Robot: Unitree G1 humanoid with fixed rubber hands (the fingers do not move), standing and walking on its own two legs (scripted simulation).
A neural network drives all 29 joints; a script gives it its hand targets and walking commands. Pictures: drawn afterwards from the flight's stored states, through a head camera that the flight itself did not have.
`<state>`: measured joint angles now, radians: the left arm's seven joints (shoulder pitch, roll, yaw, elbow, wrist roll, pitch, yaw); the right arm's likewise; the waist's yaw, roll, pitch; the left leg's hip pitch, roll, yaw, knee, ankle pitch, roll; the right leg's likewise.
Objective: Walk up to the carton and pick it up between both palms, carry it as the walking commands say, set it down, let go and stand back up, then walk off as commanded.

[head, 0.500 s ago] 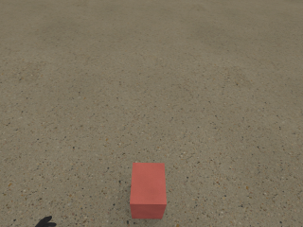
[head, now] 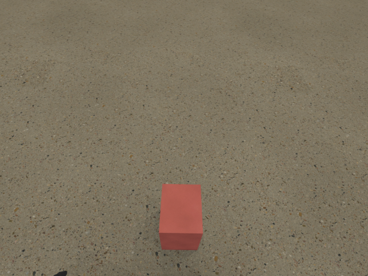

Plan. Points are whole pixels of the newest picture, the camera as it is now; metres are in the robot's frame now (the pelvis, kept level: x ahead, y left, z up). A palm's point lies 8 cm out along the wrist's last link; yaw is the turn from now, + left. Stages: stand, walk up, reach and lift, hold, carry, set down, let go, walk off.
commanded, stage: walk off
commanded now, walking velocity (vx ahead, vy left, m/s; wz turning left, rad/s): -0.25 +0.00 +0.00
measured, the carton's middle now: (180, 218) +0.45 +0.01 -0.63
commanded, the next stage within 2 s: none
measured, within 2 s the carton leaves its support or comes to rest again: neither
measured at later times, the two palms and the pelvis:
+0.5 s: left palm out of the picture -0.04 +0.23 -0.10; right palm out of the picture -0.06 -0.33 -0.14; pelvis -0.13 -0.04 +0.00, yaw +2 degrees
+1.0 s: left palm out of the picture -0.27 +0.25 -0.14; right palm out of the picture -0.17 -0.29 -0.10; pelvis -0.28 -0.03 +0.00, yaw +4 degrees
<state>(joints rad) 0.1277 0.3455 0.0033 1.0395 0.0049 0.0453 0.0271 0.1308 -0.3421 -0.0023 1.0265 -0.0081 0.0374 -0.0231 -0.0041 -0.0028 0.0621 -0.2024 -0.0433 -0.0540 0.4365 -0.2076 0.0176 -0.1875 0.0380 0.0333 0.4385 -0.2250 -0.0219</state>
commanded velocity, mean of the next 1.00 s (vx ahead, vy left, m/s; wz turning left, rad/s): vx -0.25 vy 0.00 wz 0.00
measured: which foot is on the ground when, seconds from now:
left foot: down 0.00-0.26, up 0.28-0.68, down 0.70-1.00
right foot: down 0.00-0.70, up 0.72-1.00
